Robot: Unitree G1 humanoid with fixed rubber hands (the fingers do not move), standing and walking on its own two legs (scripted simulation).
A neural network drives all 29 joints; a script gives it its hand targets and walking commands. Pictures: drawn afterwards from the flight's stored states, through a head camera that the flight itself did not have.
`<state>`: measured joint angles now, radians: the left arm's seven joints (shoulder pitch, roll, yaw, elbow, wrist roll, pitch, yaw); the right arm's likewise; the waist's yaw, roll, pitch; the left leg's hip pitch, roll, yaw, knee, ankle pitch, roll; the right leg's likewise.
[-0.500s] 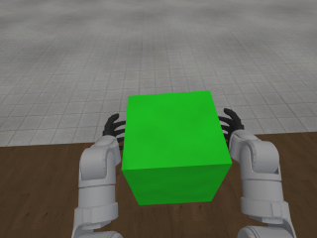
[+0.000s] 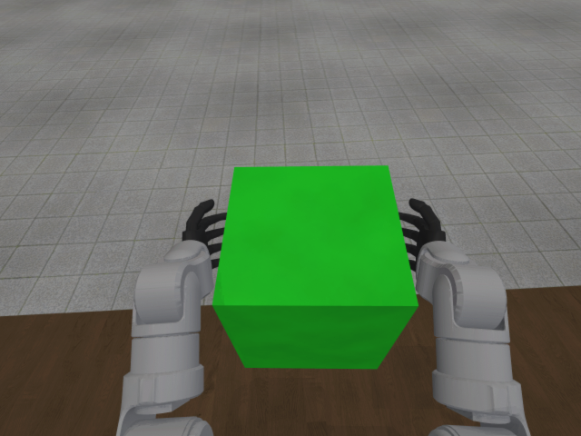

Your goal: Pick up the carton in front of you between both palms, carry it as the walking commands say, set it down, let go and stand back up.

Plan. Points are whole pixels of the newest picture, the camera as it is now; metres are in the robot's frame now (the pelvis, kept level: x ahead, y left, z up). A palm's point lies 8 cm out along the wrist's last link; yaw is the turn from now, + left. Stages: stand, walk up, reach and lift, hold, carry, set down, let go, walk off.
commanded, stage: carry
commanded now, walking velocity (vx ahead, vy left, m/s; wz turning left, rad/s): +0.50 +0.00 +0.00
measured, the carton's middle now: (310, 274) +0.35 +0.00 +0.04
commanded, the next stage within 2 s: none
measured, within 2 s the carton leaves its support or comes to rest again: neither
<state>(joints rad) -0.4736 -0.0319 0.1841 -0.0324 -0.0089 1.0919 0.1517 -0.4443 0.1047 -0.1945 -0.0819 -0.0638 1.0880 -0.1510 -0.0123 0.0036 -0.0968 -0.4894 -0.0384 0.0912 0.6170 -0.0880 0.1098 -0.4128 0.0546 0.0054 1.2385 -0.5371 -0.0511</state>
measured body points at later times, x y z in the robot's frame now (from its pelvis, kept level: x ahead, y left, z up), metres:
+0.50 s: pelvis +0.30 -0.03 -0.05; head +0.30 -0.02 +0.40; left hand +0.64 +0.12 +0.05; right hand +0.64 -0.18 +0.06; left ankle +0.13 +0.08 -0.66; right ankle +0.37 -0.08 -0.77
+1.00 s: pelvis +0.59 +0.02 -0.09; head +0.59 +0.03 +0.36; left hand +0.94 +0.18 +0.02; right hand +0.93 -0.13 +0.02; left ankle +0.65 +0.08 -0.81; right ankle +0.44 -0.09 -0.71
